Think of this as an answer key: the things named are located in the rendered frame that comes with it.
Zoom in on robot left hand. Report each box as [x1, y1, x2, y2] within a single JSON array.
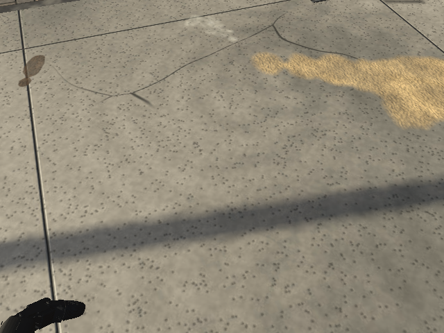
[[0, 298, 85, 333]]

